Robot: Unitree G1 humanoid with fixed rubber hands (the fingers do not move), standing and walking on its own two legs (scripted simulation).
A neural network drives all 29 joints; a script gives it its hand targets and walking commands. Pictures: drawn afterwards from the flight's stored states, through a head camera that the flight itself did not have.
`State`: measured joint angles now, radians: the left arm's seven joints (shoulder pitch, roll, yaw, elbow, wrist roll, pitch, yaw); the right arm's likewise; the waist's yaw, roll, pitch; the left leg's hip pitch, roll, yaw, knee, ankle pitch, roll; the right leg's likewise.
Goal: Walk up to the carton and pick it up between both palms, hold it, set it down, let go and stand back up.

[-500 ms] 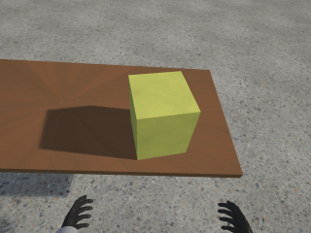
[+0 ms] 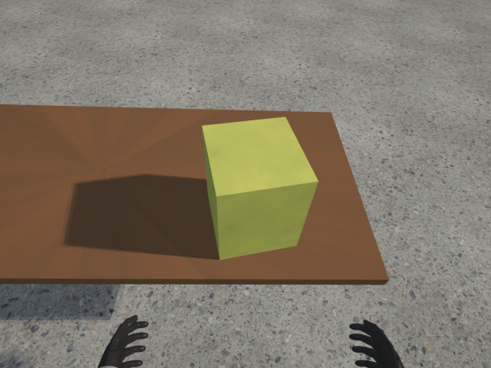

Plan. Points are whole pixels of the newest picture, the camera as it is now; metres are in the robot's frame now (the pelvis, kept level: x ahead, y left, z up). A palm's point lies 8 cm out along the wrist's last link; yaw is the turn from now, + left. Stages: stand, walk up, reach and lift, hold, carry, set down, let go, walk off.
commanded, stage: set down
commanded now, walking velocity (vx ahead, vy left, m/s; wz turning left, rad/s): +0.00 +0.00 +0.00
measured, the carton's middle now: (252, 189) +0.51 -0.02 -0.08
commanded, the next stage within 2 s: let go in 0.78 s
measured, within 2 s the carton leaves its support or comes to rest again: neither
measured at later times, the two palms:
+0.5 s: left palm (115, 366) +0.15 +0.22 -0.09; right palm out of the picture +0.14 -0.23 -0.09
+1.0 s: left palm out of the picture +0.14 +0.21 -0.09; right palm out of the picture +0.12 -0.23 -0.08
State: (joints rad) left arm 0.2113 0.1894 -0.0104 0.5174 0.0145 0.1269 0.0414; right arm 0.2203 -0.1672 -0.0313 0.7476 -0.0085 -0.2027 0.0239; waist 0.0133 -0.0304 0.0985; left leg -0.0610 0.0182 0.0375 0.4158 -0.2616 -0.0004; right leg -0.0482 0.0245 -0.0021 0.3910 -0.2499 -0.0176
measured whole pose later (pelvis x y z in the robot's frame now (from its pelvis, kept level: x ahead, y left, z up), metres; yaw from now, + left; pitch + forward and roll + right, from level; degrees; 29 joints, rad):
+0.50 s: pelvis +0.00 +0.00 +0.00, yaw +0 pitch -6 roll +0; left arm 0.20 0.19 -0.01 0.54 0.01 0.11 0.03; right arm 0.20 -0.18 -0.02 0.78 0.00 -0.22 0.02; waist 0.01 -0.02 0.10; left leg -0.05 0.02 0.04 0.42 -0.26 0.00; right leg -0.04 0.03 -0.01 0.40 -0.25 -0.02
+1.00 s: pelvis -0.02 +0.00 +0.00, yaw +0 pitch -7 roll +0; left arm 0.19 0.19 -0.02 0.55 0.00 0.14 0.04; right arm 0.22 -0.17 -0.03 0.72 -0.02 -0.16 0.03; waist 0.01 -0.03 0.10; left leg -0.06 0.02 0.05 0.45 -0.26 0.00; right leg -0.06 0.02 0.00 0.44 -0.25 -0.02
